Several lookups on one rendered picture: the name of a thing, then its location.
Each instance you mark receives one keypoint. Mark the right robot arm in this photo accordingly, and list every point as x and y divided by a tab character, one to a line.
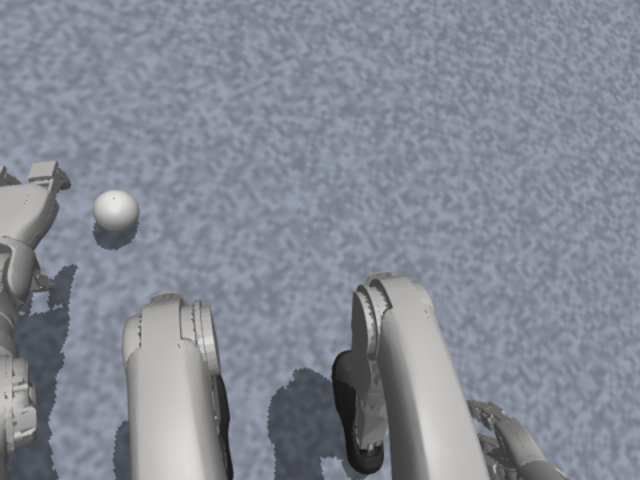
540	470

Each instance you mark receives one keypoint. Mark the left robot arm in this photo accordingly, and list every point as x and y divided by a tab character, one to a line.
18	425

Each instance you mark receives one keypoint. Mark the ball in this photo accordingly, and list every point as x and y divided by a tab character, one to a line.
116	210

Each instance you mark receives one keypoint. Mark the right robot foot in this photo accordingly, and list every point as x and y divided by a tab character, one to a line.
363	461

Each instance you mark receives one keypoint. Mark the right robot hand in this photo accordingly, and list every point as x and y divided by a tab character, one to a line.
513	447

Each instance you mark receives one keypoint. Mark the left robot foot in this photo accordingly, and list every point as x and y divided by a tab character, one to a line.
224	427

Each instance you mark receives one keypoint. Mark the left robot hand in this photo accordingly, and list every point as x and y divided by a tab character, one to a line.
27	211

